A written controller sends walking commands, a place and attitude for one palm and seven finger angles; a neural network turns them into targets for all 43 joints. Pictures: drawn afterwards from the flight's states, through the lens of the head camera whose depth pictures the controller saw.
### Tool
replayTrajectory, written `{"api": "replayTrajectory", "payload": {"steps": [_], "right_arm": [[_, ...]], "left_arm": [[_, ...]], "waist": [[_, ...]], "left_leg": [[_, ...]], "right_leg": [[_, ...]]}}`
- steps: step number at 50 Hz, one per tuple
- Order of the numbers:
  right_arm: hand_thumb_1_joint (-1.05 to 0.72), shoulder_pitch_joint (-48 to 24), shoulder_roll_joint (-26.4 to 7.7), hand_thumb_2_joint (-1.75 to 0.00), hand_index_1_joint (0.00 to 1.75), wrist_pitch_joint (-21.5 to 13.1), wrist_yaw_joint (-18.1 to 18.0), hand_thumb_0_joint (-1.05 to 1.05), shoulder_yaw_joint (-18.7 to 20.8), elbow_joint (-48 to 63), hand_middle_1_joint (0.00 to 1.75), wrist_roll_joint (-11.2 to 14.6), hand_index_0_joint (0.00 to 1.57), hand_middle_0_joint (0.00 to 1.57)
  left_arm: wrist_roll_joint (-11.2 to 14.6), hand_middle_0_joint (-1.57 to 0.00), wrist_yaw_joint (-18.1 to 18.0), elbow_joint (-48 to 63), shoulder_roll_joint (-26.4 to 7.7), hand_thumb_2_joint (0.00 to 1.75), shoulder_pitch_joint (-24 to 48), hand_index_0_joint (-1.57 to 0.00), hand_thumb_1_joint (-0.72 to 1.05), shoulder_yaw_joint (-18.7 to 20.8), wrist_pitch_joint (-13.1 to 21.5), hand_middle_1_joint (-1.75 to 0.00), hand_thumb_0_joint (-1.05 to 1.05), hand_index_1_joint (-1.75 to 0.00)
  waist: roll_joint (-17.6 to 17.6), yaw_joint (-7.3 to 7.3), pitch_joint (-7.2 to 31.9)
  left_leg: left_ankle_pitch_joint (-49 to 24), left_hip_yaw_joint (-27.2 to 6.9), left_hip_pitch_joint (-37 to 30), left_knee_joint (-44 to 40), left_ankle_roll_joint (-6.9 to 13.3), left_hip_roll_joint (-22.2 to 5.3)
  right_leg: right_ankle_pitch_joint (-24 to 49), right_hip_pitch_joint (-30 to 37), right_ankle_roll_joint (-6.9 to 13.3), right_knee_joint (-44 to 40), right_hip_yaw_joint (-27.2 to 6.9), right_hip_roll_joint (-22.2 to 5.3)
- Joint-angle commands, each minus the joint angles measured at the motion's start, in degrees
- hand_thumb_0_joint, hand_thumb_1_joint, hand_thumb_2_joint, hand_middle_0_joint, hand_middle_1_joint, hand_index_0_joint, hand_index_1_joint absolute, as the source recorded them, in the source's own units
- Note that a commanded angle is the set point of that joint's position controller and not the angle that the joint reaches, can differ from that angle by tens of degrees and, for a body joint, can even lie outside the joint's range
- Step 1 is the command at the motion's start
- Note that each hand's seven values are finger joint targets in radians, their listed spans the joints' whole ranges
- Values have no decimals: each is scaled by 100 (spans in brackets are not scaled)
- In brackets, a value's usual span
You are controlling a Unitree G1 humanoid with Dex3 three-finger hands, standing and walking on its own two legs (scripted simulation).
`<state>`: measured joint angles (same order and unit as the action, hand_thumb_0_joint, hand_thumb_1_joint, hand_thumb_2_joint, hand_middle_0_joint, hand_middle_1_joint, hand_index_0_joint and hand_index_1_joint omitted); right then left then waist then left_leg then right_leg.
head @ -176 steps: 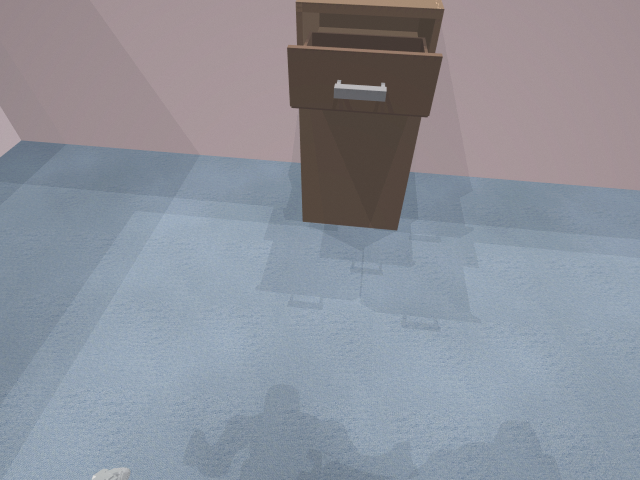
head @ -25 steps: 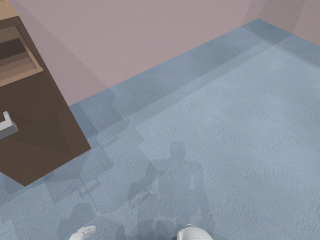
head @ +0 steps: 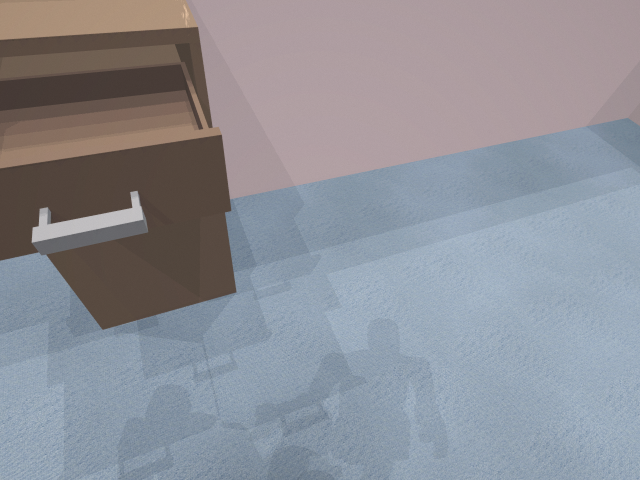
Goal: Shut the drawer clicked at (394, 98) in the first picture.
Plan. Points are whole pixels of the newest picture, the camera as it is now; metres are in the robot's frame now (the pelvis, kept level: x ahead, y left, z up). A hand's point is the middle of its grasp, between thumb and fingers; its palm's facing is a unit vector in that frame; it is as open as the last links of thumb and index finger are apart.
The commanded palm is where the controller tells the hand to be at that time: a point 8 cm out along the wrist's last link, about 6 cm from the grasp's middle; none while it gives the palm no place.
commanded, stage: turn to face it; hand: left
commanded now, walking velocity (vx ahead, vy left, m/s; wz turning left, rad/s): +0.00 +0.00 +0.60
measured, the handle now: (92, 218) +0.42 +0.35 +0.05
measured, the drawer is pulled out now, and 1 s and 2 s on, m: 0.28 0.28 0.28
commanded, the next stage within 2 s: take the last steps up to it in 0.58 s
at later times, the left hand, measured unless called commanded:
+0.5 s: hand out of the picture +0.02 +0.16 -0.13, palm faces +0.30 -0.91 -0.31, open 7.3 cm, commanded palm none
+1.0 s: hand out of the picture -0.17 +0.09 -0.16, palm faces +0.49 -0.85 -0.18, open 7.4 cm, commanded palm none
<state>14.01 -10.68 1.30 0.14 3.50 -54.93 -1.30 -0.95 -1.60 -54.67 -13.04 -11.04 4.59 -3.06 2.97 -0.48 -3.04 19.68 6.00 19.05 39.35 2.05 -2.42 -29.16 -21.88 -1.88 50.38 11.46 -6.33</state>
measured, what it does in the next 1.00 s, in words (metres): steps on the spot, turning left: right foot, then left foot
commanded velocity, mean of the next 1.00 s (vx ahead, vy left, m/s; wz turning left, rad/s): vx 0.10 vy -0.01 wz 0.27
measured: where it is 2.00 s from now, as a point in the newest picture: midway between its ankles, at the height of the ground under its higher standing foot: outside the picture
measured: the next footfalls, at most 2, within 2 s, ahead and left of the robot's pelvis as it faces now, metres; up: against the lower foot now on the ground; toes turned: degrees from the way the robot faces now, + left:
right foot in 0.44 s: +0.05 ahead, -0.14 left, +0.00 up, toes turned +12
left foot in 0.96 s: -0.07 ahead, +0.05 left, +0.00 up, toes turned +28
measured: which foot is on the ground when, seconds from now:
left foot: down 0.00-0.44, up 0.46-0.94, down 0.96-1.00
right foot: up 0.00-0.42, down 0.44-0.96, up 0.98-1.00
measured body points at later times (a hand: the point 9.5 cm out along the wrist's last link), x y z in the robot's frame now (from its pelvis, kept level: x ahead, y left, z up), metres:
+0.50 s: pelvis -0.02 -0.06 +0.01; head +0.00 -0.09 +0.46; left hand +0.01 +0.21 -0.10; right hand +0.11 -0.29 -0.15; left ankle +0.00 +0.08 -0.69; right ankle +0.01 -0.15 -0.72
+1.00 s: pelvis -0.03 -0.04 +0.01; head -0.04 -0.02 +0.46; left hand -0.20 +0.14 -0.15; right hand +0.14 -0.22 -0.12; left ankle -0.11 +0.03 -0.72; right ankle +0.01 -0.15 -0.71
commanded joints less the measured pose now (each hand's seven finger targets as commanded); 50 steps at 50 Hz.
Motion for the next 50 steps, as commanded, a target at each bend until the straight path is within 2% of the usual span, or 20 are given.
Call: {"api": "replayTrajectory", "payload": {"steps": [1, 3, 5, 14, 19, 20, 21, 22, 23, 24, 26, 28, 34, 40, 43, 45, 46, 48, 49, 50], "right_arm": [[-90, 352, -1143, -90, 30, -118, -150, 0, 203, 280, 30, -31, 20, 20], [-90, 18, -1107, -90, 30, -143, -149, 0, 161, 400, 30, 1, 20, 20], [-90, 24, -1137, -90, 30, -154, -145, 0, 175, 429, 30, 21, 20, 20], [-90, 156, -1298, -90, 30, -22, -94, 0, 287, 428, 30, -8, 20, 20], [-90, -253, -1301, -90, 30, 45, -56, 0, 309, 561, 30, 5, 20, 20], [-90, -357, -1217, -90, 30, 52, -44, 0, 301, 615, 30, 36, 20, 20], [-90, -295, -923, -90, 30, 61, -15, 0, 268, 660, 30, 86, 20, 20], [-90, -276, -532, -90, 30, 65, -13, 0, 212, 820, 30, 92, 20, 20], [-90, -397, -889, -90, 30, 96, -25, 0, 293, 802, 30, 7, 20, 20], [-90, -369, -919, -90, 30, 170, -1, 0, 319, 733, 30, -11, 20, 20], [-90, -201, -835, -90, 30, 233, 65, 0, 309, 441, 30, -25, 20, 20], [-90, -91, -733, -90, 30, 226, 88, 0, 264, 329, 30, -21, 20, 20], [-90, -543, -647, -90, 30, 234, 58, 0, 194, 301, 30, 10, 20, 20], [-90, -810, -467, -90, 30, 36, 105, 0, 63, 293, 30, -4, 20, 20], [-90, -510, -333, -90, 30, -97, 83, 0, 0, 158, 30, 16, 20, 20], [-90, 110, -236, -90, 30, -175, 36, 0, -43, -116, 30, 21, 20, 20], [-90, 447, -319, -90, 30, -227, -19, 0, -32, -297, 30, 34, 20, 20], [-90, 1160, -1145, -90, 30, -252, -122, 0, 140, -446, 30, -19, 20, 20], [-90, 1303, -1227, -90, 30, -228, -135, 0, 144, -436, 30, -4, 20, 20], [-90, 1058, -1118, -90, 30, -249, -143, 0, 97, -406, 30, -35, 20, 20]], "left_arm": [[-19, -20, 59, 631, -321, 90, 427, -20, 90, 109, 134, -30, 0, -30], [3, -20, 88, 477, -389, 90, 118, -20, 90, 111, 120, -30, 0, -30], [16, -20, 94, 414, -405, 90, -7, -20, 90, 119, 113, -30, 0, -30], [45, -20, 30, 615, -436, 90, 292, -20, 90, 77, 107, -30, 0, -30], [84, -20, -19, 514, -452, 90, -333, -20, 90, 42, 187, -30, 0, -30], [83, -20, -39, 469, -487, 90, -597, -20, 90, 66, 227, -30, 0, -30], [14, -20, -73, 470, -791, 90, -737, -20, 90, 124, 285, -30, 0, -30], [-84, -20, -89, 558, -1365, 90, -701, -20, 90, 214, 314, -30, 0, -30], [-14, -20, -87, 672, -1335, 90, -512, -20, 90, 152, 268, -30, 0, -30], [-14, -20, -118, 738, -1035, 90, -120, -20, 90, 152, 286, -30, 0, -30], [2, -20, -63, 821, -783, 90, 272, -20, 90, 53, 302, -30, 0, -30], [8, -20, -38, 759, -645, 90, 79, -20, 90, 6, 357, -30, 0, -30], [-26, -20, -54, 428, -675, 90, -753, -20, 90, -7, 382, -30, 0, -30], [-108, -20, 9, -22, -722, 90, -1344, -20, 90, 11, 487, -30, 0, -30], [-108, -20, 42, -234, -697, 90, -1336, -20, 90, -2, 505, -30, 0, -30], [-51, -20, 60, -343, -642, 90, -1127, -20, 90, -24, 464, -30, 0, -30], [0, -20, 91, -367, -494, 90, -1034, -20, 90, -67, 442, -30, 0, -30], [7, -20, 165, -146, 28, 90, -720, -20, 90, -207, 434, -30, 0, -30], [-66, -20, 168, 21, -127, 90, -365, -20, 90, -182, 445, -30, 0, -30], [-104, -20, 194, 2, -131, 90, -315, -20, 90, -140, 446, -30, 0, -30]], "waist": [[-1327, -152, 380], [-1099, -1, 438], [-968, 1, 538], [-1193, -217, 469], [-1263, 69, 603], [-1091, 213, 681], [-120, 267, 704], [1702, 290, 453], [1212, 272, 326], [962, 70, 168], [568, -135, -238], [542, -101, -187], [577, 247, 14], [664, 500, 125], [604, 394, 176], [442, 85, 234], [28, -56, 225], [-2118, -449, -96], [-1516, -508, -425], [-1357, -401, -586]], "left_leg": [[-2666, -2336, -970, -2076, 836, -1650], [-2559, -1810, -946, -2079, 641, -1235], [-2514, -1726, -1041, -2125, 619, -1080], [-2029, -2507, -1210, -2091, 853, -1035], [-2147, -2628, -389, -1671, 661, -754], [-1713, -2497, 56, -1409, 464, -592], [-727, -2060, 818, -670, 106, -119], [1052, -901, 1774, 859, -397, 773], [1316, -1161, 1442, 1908, -336, 506], [939, -1309, 1343, 2395, -302, 363], [235, -1045, 1230, 3050, -381, 239], [-111, -863, 1249, 3118, -468, 235], [128, -737, 1198, 2232, -594, 102], [625, -394, 802, 621, -388, -24], [699, -201, 92, -269, -211, 46], [93, 10, -1148, -1423, -127, 181], [-97, -133, -1903, -1911, -80, 74], [1410, -2790, -2554, -3085, 688, -1900], [1272, -3048, -2217, -3200, 964, -2203], [1375, -2856, -1833, -3254, 1021, -2086]], "right_leg": [[299, -1449, -175, 1852, -1135, 2], [793, -1191, -245, 1767, -1104, 53], [957, -1065, -306, 1554, -1109, 105], [395, -641, -324, -56, -1113, 347], [997, 815, -165, -1682, -1048, 614], [1573, 1477, -142, -2487, -1050, 514], [1400, 2157, 56, -3346, -1755, -220], [1418, 2106, 667, -3827, -3484, -1817], [1555, 1081, 976, -3815, -3326, -2105], [1317, 677, 967, -3865, -2885, -1781], [1378, 329, 753, -3705, -2086, -1123], [1801, 597, 706, -3574, -1602, -895], [2246, 1431, 882, -3536, -1656, -1062], [807, 1867, 1045, -3947, -2014, -1254], [606, 1556, 1106, -3897, -1962, -1209], [53, 816, 853, -3575, -1557, -858], [-141, 193, 615, -3188, -1224, -583], [-149, -1671, 138, -800, -187, 331], [-102, -1949, 221, -108, -638, 196], [85, -1937, 250, 310, -789, 77]]}}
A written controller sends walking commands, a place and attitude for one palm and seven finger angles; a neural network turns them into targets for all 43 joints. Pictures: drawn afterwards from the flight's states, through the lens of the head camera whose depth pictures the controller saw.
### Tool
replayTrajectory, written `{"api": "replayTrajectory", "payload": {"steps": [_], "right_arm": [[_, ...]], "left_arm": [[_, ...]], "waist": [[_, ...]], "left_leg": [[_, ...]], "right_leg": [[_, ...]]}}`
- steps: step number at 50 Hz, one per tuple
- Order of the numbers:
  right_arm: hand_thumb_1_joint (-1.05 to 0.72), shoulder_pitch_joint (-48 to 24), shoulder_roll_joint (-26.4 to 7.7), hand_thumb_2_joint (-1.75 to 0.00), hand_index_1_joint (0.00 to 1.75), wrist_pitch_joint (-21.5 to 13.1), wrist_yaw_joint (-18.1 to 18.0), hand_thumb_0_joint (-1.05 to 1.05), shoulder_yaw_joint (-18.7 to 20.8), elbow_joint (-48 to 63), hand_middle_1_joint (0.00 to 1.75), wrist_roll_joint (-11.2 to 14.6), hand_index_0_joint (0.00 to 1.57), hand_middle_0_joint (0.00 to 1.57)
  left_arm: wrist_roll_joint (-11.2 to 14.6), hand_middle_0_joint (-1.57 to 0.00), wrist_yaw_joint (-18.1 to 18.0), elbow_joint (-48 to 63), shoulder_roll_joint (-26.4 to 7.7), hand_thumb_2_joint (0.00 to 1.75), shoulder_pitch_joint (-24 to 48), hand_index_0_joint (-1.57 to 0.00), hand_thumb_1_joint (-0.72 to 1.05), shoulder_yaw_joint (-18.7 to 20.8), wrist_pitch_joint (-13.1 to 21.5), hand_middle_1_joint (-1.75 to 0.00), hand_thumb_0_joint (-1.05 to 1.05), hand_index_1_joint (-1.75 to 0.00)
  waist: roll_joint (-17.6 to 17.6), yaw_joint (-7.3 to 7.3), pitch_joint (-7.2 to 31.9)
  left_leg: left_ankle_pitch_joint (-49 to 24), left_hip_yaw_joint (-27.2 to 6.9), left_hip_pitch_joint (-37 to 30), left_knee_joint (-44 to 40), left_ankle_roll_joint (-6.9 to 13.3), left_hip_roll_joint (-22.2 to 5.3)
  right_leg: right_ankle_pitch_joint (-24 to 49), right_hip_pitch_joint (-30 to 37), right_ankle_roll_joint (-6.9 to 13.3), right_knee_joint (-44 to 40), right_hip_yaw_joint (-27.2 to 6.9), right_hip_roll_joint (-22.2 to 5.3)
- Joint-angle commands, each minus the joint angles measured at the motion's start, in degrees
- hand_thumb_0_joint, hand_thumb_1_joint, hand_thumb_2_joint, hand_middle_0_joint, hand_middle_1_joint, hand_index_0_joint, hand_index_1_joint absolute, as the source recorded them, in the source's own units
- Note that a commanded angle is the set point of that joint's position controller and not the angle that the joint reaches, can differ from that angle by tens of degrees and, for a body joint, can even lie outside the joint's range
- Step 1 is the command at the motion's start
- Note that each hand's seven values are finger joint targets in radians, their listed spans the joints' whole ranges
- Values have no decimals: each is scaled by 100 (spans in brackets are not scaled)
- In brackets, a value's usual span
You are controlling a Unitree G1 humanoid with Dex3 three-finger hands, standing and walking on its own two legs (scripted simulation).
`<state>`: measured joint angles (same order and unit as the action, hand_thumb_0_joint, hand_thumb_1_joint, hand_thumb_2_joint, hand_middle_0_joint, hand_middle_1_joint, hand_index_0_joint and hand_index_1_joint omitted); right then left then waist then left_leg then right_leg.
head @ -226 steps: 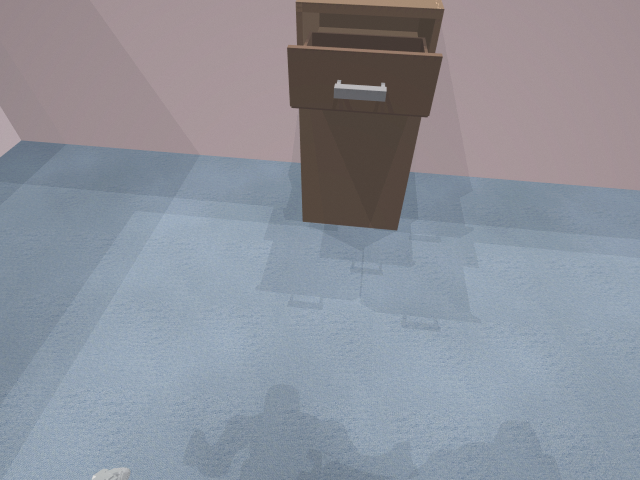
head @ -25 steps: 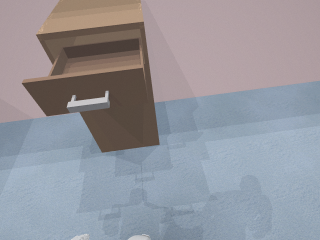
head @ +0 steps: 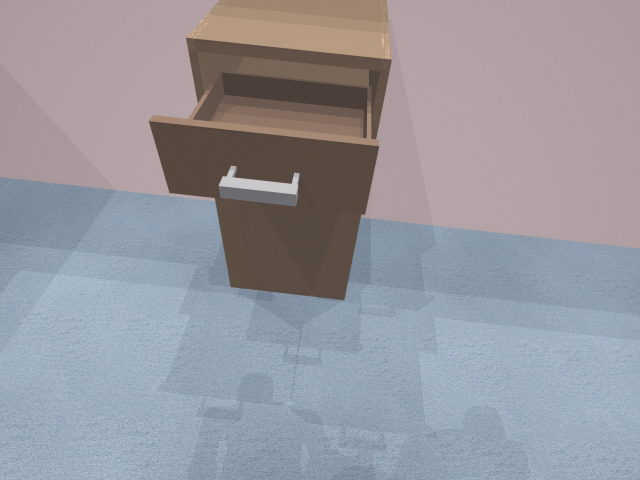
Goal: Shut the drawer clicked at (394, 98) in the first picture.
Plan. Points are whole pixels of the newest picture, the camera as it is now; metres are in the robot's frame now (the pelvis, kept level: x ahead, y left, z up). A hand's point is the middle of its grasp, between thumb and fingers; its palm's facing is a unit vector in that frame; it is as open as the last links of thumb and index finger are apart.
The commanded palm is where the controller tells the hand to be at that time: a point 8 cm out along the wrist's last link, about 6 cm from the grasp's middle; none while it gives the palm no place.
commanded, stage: take the last steps up to it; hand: left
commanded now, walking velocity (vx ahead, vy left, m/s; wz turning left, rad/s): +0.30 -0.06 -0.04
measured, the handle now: (261, 182) +0.57 +0.18 +0.03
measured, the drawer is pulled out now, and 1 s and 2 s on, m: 0.28 0.28 0.28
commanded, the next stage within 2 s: come to a stop and stand still in 0.68 s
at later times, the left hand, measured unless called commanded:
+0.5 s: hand (257, 399) +0.27 +0.13 -0.17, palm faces -0.02 -0.98 -0.22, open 7.3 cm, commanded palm none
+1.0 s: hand (270, 443) +0.21 +0.09 -0.18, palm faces +0.09 -0.99 -0.12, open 7.3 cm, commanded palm none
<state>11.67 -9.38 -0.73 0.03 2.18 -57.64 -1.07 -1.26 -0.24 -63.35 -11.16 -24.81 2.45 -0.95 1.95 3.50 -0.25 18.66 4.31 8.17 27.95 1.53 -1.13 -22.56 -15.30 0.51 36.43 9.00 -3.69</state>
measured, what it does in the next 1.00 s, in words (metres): walks ahead: right foot, then left foot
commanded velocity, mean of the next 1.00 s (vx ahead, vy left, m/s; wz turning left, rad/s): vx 0.12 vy -0.03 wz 0.00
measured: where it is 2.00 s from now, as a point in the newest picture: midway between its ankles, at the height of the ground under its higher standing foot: outside the picture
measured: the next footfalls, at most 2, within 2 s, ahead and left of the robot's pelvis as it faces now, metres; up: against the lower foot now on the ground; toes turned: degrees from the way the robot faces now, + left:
right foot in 0.44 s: +0.28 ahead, -0.14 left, +0.00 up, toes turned -8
left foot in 0.90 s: +0.32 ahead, +0.06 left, +0.00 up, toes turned +5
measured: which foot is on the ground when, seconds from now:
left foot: down 0.00-0.44, up 0.46-0.88, down 0.90-1.00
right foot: up 0.00-0.42, down 0.44-1.00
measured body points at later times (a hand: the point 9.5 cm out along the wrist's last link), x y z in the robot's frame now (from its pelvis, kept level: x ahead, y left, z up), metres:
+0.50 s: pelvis +0.15 -0.06 -0.02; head +0.17 -0.07 +0.43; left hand +0.27 +0.18 -0.15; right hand +0.02 -0.26 -0.18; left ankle -0.01 +0.09 -0.67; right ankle +0.24 -0.14 -0.74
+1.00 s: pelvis +0.26 -0.05 +0.00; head +0.26 -0.03 +0.45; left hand +0.21 +0.15 -0.17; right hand +0.34 -0.27 -0.14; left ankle +0.28 +0.05 -0.74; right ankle +0.24 -0.14 -0.74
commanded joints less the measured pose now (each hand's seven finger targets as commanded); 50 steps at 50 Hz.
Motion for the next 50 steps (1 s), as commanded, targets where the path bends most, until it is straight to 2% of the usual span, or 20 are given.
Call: {"api": "replayTrajectory", "payload": {"steps": [1, 4, 7, 12, 16, 19, 20, 21, 22, 23, 25, 28, 30, 38, 40, 43, 45, 46, 47, 50], "right_arm": [[-90, 1143, -941, -90, 30, -94, -161, 0, 148, -177, 30, -53, 20, 20], [-90, 959, -582, -90, 30, -253, -196, 0, 59, -152, 30, 6, 20, 20], [-90, 1323, -625, -90, 30, -345, -232, 0, 32, -286, 30, 25, 20, 20], [-90, 1630, -611, -90, 30, -365, -257, 0, 37, -480, 30, -6, 20, 20], [-90, 1767, -688, -90, 30, -341, -258, 0, 68, -623, 30, -75, 20, 20], [-90, 1588, -841, -90, 30, -315, -239, 0, 119, -664, 30, -51, 20, 20], [-90, 1523, -822, -90, 30, -314, -222, 0, 123, -662, 30, -14, 20, 20], [-90, 1672, -629, -90, 30, -313, -153, 0, 107, -632, 30, 51, 20, 20], [-90, 2056, -286, -90, 30, -314, -146, 0, 67, -519, 30, 104, 20, 20], [-90, 1669, -434, -90, 30, -267, -159, 0, 80, -432, 30, 119, 20, 20], [-90, 1295, -257, -90, 30, -209, -107, 0, 117, -395, 30, 67, 20, 20], [-90, 1450, -46, -90, 30, -5, -84, 0, 95, -477, 30, -39, 20, 20], [-90, 1595, 36, -90, 30, 63, -71, 0, 93, -520, 30, -49, 20, 20], [-90, 508, -18, -90, 30, -4, -6, 0, 85, -179, 30, -20, 20, 20], [-90, 273, -8, -90, 30, -55, -30, 0, 39, -134, 30, 9, 20, 20], [-90, 502, 37, -90, 30, -99, -126, 0, -73, -335, 30, 48, 20, 20], [-90, 621, -318, -90, 30, -190, -204, 0, -54, -389, 30, 65, 20, 20], [-90, 554, -437, -90, 30, -149, -245, 0, -41, -383, 30, 74, 20, 20], [-90, 456, -477, -90, 30, -87, -271, 0, -30, -378, 30, 77, 20, 20], [-90, 317, -536, -90, 30, -23, -333, 0, -14, -306, 30, 117, 20, 20]], "left_arm": [[-101, -20, 75, 712, -329, 90, 1083, -20, 90, 89, 197, -30, 0, -30], [-36, -20, 161, 458, -224, 90, 716, -20, 90, 105, 202, -30, 0, -30], [-23, -20, 143, 438, -182, 90, 781, -20, 90, 96, 169, -30, 0, -30], [16, -20, 176, 706, -137, 90, 1510, -20, 90, 75, 133, -30, 0, -30], [57, -20, 186, 924, -110, 90, 2081, -20, 90, 69, 190, -30, 0, -30], [54, -20, 153, 658, -298, 90, 1178, -20, 90, 151, 269, -30, 0, -30], [23, -20, 129, 413, -436, 90, 385, -20, 90, 212, 327, -30, 0, -30], [-32, -20, 73, 200, -866, 90, -355, -20, 90, 334, 417, -30, 0, -30], [14, -20, 17, 137, -1391, 90, -736, -20, 90, 448, 435, -30, 0, -30], [126, -20, -3, 179, -1408, 90, -561, -20, 90, 422, 396, -30, 0, -30], [104, -20, -54, 470, -942, 90, 549, -20, 90, 305, 361, -30, 0, -30], [55, -20, -101, 585, -376, 90, 1168, -20, 90, 98, 422, -30, 0, -30], [31, -20, -114, 537, -315, 90, 1090, -20, 90, 64, 451, -30, 0, -30], [7, -20, -82, 291, -391, 90, 477, -20, 90, 85, 484, -30, 0, -30], [-10, -20, -102, 229, -358, 90, 415, -20, 90, 66, 477, -30, 0, -30], [60, -20, -146, 96, -255, 90, 446, -20, 90, -34, 409, -30, 0, -30], [99, -20, -182, 35, 7, 90, 217, -20, 90, -106, 347, -30, 0, -30], [100, -20, -229, 12, 37, 90, 154, -20, 90, -131, 307, -30, 0, -30], [68, -20, -261, -4, 51, 90, 131, -20, 90, -139, 251, -30, 0, -30], [74, -20, -251, 9, -136, 90, 155, -20, 90, -89, 103, -30, 0, -30]], "waist": [[-1261, -716, -1136], [-775, -402, -1092], [-798, -386, -858], [-1002, -483, -1042], [-971, -611, -1125], [-718, -165, -507], [-511, 196, -111], [373, 469, 479], [1629, 344, 1271], [964, 349, 1014], [367, -12, 55], [109, -519, -463], [243, -643, -412], [233, -285, -280], [113, -235, -308], [-39, -355, 58], [-565, -284, 327], [-605, -256, 260], [-485, -258, 5], [-1090, -267, -213]], "left_leg": [[1085, -2272, -450, -2159, 875, -1881], [-1003, -1258, -405, -2032, 743, -1426], [-2706, -836, -813, -1736, 742, -1315], [-2904, -647, -923, -1690, 785, -1350], [-3180, -570, -810, -1485, 731, -1515], [-4236, -361, -463, -384, 581, -1417], [-3930, -155, -93, 532, 383, -1152], [-2476, 114, 904, 2070, 159, -694], [1245, 158, 1866, 4005, -60, 126], [1433, -486, 2036, 4771, 93, -62], [620, -511, 2102, 4944, 111, -487], [-9, -455, 1623, 4261, -29, -660], [-116, -319, 1495, 3772, -137, -642], [-162, -103, 1745, 1801, -302, -544], [-20, -129, 1472, 1211, -319, -483], [-1084, -162, 248, -215, -351, -306], [-3650, -565, -501, -376, -109, -942], [-4227, -626, -481, -252, 57, -1178], [-3951, -550, -354, -283, 82, -1192], [-4328, -837, -185, -722, 276, -1311]], "right_leg": [[-172, -2548, -18, 2018, -672, -216], [742, -2343, -126, 2447, -678, -239], [929, -2504, -182, 2619, -633, -194], [1214, -2664, -150, 1814, -520, -266], [979, -1940, 57, 580, -409, -182], [1081, -140, 243, -104, -168, 231], [1421, 959, 279, -438, -177, 301], [1267, 2278, 573, -750, -1177, -524], [1803, 2952, 1160, -1598, -3569, -2108], [1589, 2405, 1301, -2017, -3706, -2145], [135, 788, 1132, -2409, -3067, -1859], [670, -609, 842, -2674, -1660, -1331], [1099, -783, 811, -2701, -1260, -1139], [1213, 286, 1000, -2741, -1481, -1188], [1967, 400, 1027, -2529, -1527, -1258], [3203, 454, 640, -1797, -1077, -814], [2858, 319, 168, -1377, -821, -379], [2343, 362, 62, -1492, -776, -312], [2053, 282, 29, -1590, -824, -274], [1331, 318, -80, -1145, -637, -153]]}}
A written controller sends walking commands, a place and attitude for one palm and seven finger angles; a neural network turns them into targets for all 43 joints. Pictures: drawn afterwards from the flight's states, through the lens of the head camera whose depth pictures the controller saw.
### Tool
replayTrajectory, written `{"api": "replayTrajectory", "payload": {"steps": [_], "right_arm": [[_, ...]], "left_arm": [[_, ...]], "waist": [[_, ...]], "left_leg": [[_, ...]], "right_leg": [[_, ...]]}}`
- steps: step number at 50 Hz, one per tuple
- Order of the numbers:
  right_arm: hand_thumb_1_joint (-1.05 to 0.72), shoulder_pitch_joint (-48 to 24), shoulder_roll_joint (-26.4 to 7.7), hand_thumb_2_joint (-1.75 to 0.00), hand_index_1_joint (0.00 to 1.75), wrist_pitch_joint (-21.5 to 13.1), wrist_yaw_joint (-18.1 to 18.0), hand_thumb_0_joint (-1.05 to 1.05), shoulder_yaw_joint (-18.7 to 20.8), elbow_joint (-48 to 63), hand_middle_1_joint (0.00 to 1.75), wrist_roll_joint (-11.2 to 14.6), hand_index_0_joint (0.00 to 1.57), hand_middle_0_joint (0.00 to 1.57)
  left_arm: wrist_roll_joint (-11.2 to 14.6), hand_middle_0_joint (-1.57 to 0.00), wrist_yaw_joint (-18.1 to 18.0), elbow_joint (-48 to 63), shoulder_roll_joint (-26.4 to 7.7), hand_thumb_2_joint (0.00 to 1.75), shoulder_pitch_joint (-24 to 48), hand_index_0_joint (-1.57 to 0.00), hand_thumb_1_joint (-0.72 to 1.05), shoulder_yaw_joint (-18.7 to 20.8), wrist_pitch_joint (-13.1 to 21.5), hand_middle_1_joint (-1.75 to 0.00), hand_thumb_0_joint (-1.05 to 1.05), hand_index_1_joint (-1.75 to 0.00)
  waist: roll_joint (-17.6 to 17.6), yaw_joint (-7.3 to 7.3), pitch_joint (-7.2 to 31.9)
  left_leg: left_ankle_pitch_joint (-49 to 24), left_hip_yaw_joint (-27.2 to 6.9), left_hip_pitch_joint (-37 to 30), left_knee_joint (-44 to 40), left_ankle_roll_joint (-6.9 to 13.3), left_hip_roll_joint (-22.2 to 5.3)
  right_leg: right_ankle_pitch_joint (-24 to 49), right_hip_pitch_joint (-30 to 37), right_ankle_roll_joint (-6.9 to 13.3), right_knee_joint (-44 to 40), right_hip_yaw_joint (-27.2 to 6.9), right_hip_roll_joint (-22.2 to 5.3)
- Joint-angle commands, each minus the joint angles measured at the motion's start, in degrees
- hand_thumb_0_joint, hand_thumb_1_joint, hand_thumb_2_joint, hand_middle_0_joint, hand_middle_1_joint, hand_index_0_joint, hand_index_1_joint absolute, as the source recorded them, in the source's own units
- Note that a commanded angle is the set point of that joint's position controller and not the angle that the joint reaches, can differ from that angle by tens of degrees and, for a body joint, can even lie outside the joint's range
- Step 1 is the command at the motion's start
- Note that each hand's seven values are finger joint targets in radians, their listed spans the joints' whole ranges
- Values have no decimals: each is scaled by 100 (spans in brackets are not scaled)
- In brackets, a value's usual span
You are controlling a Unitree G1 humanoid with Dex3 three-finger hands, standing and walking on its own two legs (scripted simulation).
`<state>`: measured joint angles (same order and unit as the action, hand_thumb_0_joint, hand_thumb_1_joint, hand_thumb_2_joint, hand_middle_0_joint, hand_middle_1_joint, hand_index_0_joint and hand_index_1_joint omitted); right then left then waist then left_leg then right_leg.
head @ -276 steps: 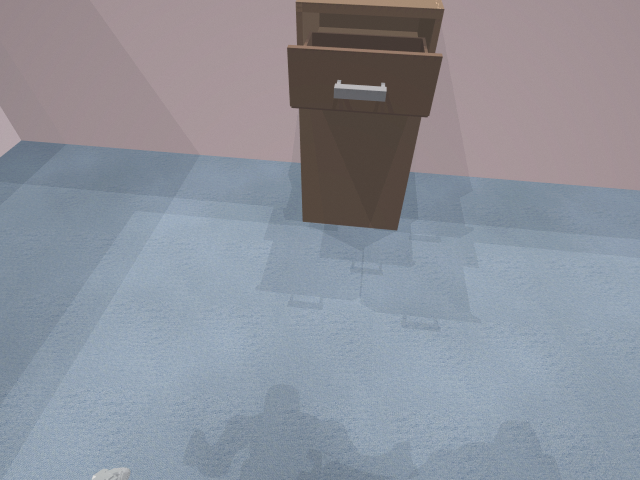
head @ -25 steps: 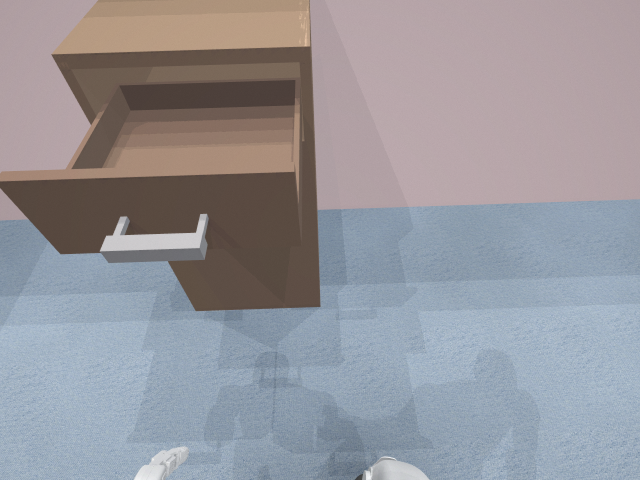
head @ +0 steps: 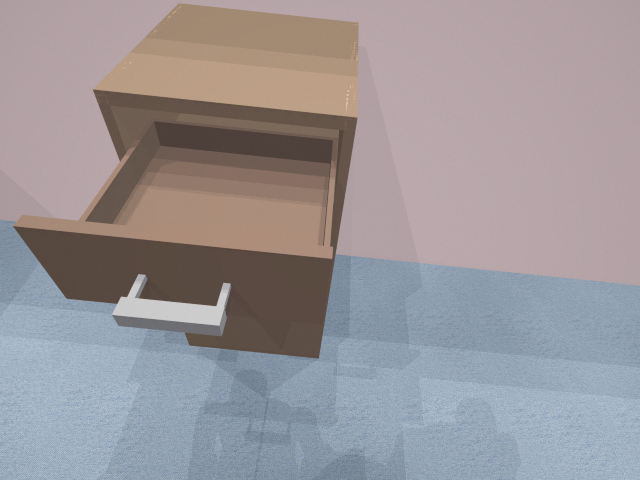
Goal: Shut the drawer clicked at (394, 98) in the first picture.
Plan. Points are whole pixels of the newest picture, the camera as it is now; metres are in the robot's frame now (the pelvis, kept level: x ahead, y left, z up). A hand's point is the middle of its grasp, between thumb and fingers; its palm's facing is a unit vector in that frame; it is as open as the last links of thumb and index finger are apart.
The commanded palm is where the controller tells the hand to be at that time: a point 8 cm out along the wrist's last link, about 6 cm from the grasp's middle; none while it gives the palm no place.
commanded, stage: come to a stop and stand still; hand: left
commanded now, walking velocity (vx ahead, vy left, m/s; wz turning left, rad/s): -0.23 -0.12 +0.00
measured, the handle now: (177, 301) +0.31 +0.23 +0.03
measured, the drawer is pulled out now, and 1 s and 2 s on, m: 0.28 0.28 0.28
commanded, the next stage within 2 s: look again from close up in 1.36 s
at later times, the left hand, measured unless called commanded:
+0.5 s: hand out of the picture -0.03 +0.12 -0.16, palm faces +0.04 -0.97 -0.26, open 7.3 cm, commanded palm none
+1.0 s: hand out of the picture -0.08 +0.15 -0.18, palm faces +0.11 -0.97 -0.20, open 7.3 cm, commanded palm none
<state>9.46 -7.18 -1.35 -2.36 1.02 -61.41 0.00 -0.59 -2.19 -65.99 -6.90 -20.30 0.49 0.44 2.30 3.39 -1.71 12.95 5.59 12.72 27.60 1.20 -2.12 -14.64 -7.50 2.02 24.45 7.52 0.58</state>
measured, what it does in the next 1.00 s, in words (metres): steps on the spot: right foot, then left foot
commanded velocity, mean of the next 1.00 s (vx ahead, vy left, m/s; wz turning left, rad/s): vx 0.03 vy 0.04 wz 0.00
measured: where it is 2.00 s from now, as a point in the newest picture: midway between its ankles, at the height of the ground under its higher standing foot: outside the picture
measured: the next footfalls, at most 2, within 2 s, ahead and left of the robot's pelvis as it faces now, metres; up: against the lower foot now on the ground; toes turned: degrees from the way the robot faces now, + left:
right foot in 0.36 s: -0.03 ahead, -0.16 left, +0.00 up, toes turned -4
left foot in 0.88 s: -0.02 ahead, +0.10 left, +0.00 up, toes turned +4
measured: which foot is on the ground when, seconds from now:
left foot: down 0.00-0.38, up 0.40-0.86, down 0.88-1.00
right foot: down 0.00-0.06, up 0.08-0.34, down 0.36-1.00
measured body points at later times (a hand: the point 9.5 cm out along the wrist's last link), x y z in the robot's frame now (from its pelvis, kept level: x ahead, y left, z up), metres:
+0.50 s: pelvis -0.05 -0.07 +0.01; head -0.06 -0.10 +0.45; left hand -0.03 +0.17 -0.14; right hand -0.04 -0.30 -0.17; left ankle -0.02 +0.09 -0.70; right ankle -0.07 -0.15 -0.74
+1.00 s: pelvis -0.05 -0.02 +0.00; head -0.05 -0.01 +0.45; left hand -0.09 +0.20 -0.17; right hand +0.03 -0.25 -0.15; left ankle -0.06 +0.10 -0.74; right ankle -0.07 -0.15 -0.74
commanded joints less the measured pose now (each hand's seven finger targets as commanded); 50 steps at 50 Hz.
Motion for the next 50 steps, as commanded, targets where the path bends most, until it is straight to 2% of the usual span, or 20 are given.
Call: {"api": "replayTrajectory", "payload": {"steps": [1, 5, 8, 11, 13, 16, 17, 18, 19, 20, 25, 34, 38, 41, 42, 44, 45, 46, 48, 50], "right_arm": [[-90, 460, -814, -90, 30, 71, -111, 0, 137, 90, 30, -1, 20, 20], [-90, 584, -1049, -90, 30, 115, -195, 0, 288, 187, 30, -45, 20, 20], [-90, 305, -1058, -90, 30, 153, -194, 0, 340, 346, 30, -96, 20, 20], [-90, 173, -1104, -90, 30, 158, -117, 0, 377, 431, 30, -134, 20, 20], [-90, 98, -1108, -90, 30, 173, -53, 0, 373, 409, 30, -159, 20, 20], [-90, 36, -946, -90, 30, 215, 62, 0, 321, 298, 30, -105, 20, 20], [-90, 162, -646, -90, 30, 257, 90, 0, 269, 276, 30, -39, 20, 20], [-90, 114, -374, -90, 30, 301, 139, 0, 190, 374, 30, -18, 20, 20], [-90, -20, -552, -90, 30, 345, 195, 0, 227, 450, 30, -73, 20, 20], [-90, -132, -635, -90, 30, 359, 217, 0, 255, 440, 30, -115, 20, 20], [-90, 544, -629, -90, 30, 252, 254, 0, 248, 90, 30, -115, 20, 20], [-90, 337, -691, -90, 30, 311, 161, 0, 249, 387, 30, -67, 20, 20], [-90, 369, -565, -90, 30, 268, 148, 0, 205, 365, 30, -12, 20, 20], [-90, 840, -507, -90, 30, 182, 117, 0, 165, 119, 30, -10, 20, 20], [-90, 923, -646, -90, 30, 117, 94, 0, 169, 60, 30, -22, 20, 20], [-90, 815, -1122, -90, 30, 76, 54, 0, 224, 125, 30, -52, 20, 20], [-90, 598, -1155, -90, 30, 117, 52, 0, 217, 155, 30, -78, 20, 20], [-90, 468, -1081, -90, 30, 118, 34, 0, 186, 177, 30, -78, 20, 20], [-90, 435, -863, -90, 30, 79, 22, 0, 105, 88, 30, -45, 20, 20], [-90, 466, -819, -90, 30, 62, 6, 0, 87, 44, 30, -35, 20, 20]], "left_arm": [[0, -20, -46, 280, -563, 90, -345, -20, 90, 121, -73, -30, 0, -30], [-53, -20, -10, 490, -591, 90, -267, -20, 90, 232, -241, -30, 0, -30], [-82, -20, -24, 610, -524, 90, -276, -20, 90, 326, -310, -30, 0, -30], [-63, -20, 3, 755, -419, 90, -150, -20, 90, 321, -297, -30, 0, -30], [-45, -20, 23, 785, -366, 90, -125, -20, 90, 284, -263, -30, 0, -30], [-59, -20, 29, 504, -402, 90, -567, -20, 90, 224, -118, -30, 0, -30], [-108, -20, 13, 490, -669, 90, -481, -20, 90, 214, -55, -30, 0, -30], [-119, -20, 8, 594, -1103, 90, -207, -20, 90, 250, -30, -30, 0, -30], [-88, -20, 6, 792, -1337, 90, 166, -20, 90, 275, -71, -30, 0, -30], [-98, -20, -4, 860, -1309, 90, 327, -20, 90, 297, -42, -30, 0, -30], [-60, -20, 21, 802, -1114, 90, 271, -20, 90, 303, 81, -30, 0, -30], [-84, -20, -96, 568, -1122, 90, -432, -20, 90, 412, 82, -30, 0, -30], [-114, -20, -71, 544, -1113, 90, -182, -20, 90, 372, 52, -30, 0, -30], [-60, -20, -40, 521, -1046, 90, 175, -20, 90, 334, 10, -30, 0, -30], [-32, -20, -32, 499, -884, 90, 120, -20, 90, 286, -15, -30, 0, -30], [-33, -20, -14, 456, -529, 90, -113, -20, 90, 189, -64, -30, 0, -30], [-50, -20, -31, 420, -433, 90, -150, -20, 90, 173, -73, -30, 0, -30], [-66, -20, -14, 418, -402, 90, -151, -20, 90, 149, -51, -30, 0, -30], [-53, -20, 5, 272, -567, 90, 18, -20, 90, 143, -84, -30, 0, -30], [-43, -20, 4, 222, -607, 90, -91, -20, 90, 125, -62, -30, 0, -30]], "waist": [[-1098, -229, -115], [-941, -339, 134], [-697, -284, 474], [-645, -295, 682], [-1075, -304, 603], [-733, -90, 428], [45, -171, 149], [1216, -229, -300], [1220, -191, -646], [1159, -158, -901], [333, -243, -732], [683, 47, 92], [822, -83, 117], [721, -372, 99], [242, -368, 137], [-883, -243, 122], [-702, -162, -99], [-283, -133, -398], [-903, -203, -443], [-748, -184, -270]], "left_leg": [[-3747, -1027, -631, -731, 402, -1287], [-4122, -1494, -734, -980, 991, -1888], [-3833, -1313, -706, -772, 1179, -1914], [-2971, -1142, -616, -753, 1039, -1725], [-1924, -1107, -336, -887, 880, -1605], [417, -752, 542, -608, 319, -928], [1097, -467, 915, -161, -19, -441], [1273, -188, 1109, 435, -288, -50], [1277, -249, 847, 850, -281, -141], [1083, -370, 907, 1208, -248, -188], [459, -436, 1261, 1835, -268, -85], [1053, -541, 1690, 1993, -425, -68], [982, -416, 775, 1068, -358, 22], [-319, -229, -588, -423, -324, 103], [-728, -385, -973, -632, -257, -116], [-1523, -1408, -708, -796, 276, -1207], [-914, -1306, -193, -929, 367, -1254], [-716, -1093, 24, -804, 257, -1022], [-1004, -988, -48, -983, 143, -726], [-1483, -848, -272, -821, 113, -673]], "right_leg": [[294, -558, -236, 226, -467, -541], [-1440, -1209, -256, 2106, -650, -349], [-1486, -1574, -291, 3253, -982, -329], [-1331, -1465, -330, 2975, -894, -340], [-1287, -1043, -290, 2143, -728, -394], [-77, 169, -346, 85, -411, -285], [-547, 112, -238, -735, -1074, -746], [-1848, -632, 101, -1580, -2301, -1636], [-2817, -1489, 359, -2104, -2605, -2022], [-2790, -1777, 438, -2184, -2721, -1956], [-388, -599, 439, -1486, -1816, -1627], [3098, 984, 856, -571, -1760, -2039], [2837, 348, 758, -552, -1628, -1860], [1793, -510, 302, -219, -1221, -1360], [1262, -769, 124, 55, -1077, -1066], [-348, -889, -244, 350, -554, -545], [-544, -686, -284, 251, -499, -499], [-126, -761, -278, -32, -586, -485], [385, -538, -296, -36, -575, -597], [624, -412, -287, -148, -666, -634]]}}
